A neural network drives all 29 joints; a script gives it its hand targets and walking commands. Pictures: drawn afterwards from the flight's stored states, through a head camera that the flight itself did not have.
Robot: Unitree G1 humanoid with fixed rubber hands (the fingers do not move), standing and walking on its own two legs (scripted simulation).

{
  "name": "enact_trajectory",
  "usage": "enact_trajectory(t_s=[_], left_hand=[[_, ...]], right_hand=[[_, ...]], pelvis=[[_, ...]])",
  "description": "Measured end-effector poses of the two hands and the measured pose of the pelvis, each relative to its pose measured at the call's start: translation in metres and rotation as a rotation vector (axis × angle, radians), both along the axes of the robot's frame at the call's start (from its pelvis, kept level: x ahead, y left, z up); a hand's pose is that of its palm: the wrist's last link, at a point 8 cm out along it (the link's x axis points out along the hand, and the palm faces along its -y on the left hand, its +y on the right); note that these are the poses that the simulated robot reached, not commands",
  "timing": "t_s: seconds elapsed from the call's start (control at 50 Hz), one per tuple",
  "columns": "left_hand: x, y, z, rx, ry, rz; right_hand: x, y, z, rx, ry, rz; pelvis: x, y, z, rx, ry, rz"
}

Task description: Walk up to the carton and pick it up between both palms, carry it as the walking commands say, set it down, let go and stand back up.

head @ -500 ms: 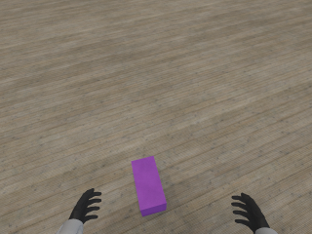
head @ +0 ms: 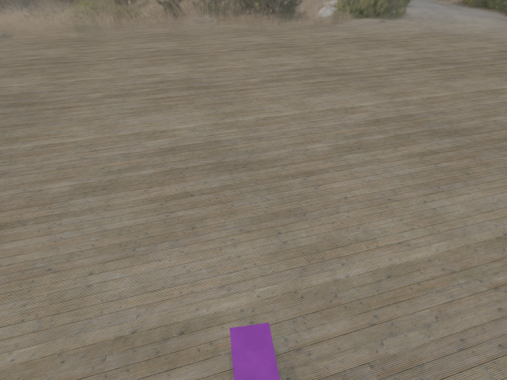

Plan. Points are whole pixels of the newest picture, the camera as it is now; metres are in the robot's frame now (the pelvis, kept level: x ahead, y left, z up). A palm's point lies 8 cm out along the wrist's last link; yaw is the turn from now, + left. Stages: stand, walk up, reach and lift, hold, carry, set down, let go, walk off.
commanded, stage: stand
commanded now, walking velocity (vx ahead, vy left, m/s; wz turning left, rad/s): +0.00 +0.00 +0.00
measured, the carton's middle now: (255, 377) +0.43 +0.04 -0.67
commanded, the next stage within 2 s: none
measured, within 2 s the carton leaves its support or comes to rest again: neither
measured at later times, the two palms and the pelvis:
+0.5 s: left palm out of the picture -0.02 +0.25 -0.14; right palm out of the picture -0.01 -0.20 -0.13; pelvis +0.00 +0.01 +0.00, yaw +3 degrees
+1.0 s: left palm out of the picture -0.07 +0.23 -0.14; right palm out of the picture -0.01 -0.20 -0.13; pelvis -0.02 +0.01 +0.01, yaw +4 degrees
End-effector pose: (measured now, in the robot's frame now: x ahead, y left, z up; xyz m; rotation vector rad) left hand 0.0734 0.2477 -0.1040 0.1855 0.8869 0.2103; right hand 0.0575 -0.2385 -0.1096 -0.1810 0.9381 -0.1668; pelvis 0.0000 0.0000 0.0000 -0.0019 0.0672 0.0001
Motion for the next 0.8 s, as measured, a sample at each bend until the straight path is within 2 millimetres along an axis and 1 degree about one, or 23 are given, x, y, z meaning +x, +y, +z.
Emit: enact_trajectory(t_s=[0.08, 0.16, 0.26, 0.34, 0.46, 0.56, 0.66, 0.8], left_hand=[[-0.024, 0.004, -0.011, -0.011, 0.067, 0.047], [-0.044, 0.004, -0.018, -0.023, 0.133, 0.085], [-0.065, 0.004, -0.026, -0.034, 0.207, 0.106], [-0.081, 0.005, -0.031, -0.043, 0.274, 0.119], [-0.092, 0.004, -0.034, -0.051, 0.326, 0.136], [-0.101, -0.002, -0.037, -0.073, 0.353, 0.157], [-0.109, -0.004, -0.039, -0.083, 0.383, 0.172], [-0.123, -0.007, -0.041, -0.091, 0.426, 0.186]], right_hand=[[-0.017, 0.007, -0.010, 0.007, 0.075, -0.008], [-0.030, 0.012, -0.015, 0.011, 0.137, -0.025], [-0.046, 0.021, -0.019, 0.012, 0.214, -0.027], [-0.053, 0.026, -0.020, 0.017, 0.252, -0.029], [-0.062, 0.032, -0.022, 0.017, 0.296, -0.028], [-0.068, 0.036, -0.025, 0.022, 0.329, -0.022], [-0.067, 0.040, -0.028, 0.037, 0.339, -0.019], [-0.066, 0.039, -0.026, 0.024, 0.336, -0.018]], pelvis=[[0.002, 0.003, -0.001, -0.006, 0.003, 0.014], [0.003, 0.006, 0.000, -0.012, 0.008, 0.022], [0.002, 0.009, -0.001, -0.015, 0.007, 0.030], [0.000, 0.010, -0.001, -0.018, 0.008, 0.037], [-0.002, 0.013, 0.000, -0.017, -0.002, 0.051], [-0.005, 0.015, 0.000, -0.016, -0.012, 0.063], [-0.009, 0.015, 0.000, -0.023, -0.026, 0.070], [-0.014, 0.014, 0.001, -0.021, -0.038, 0.074]])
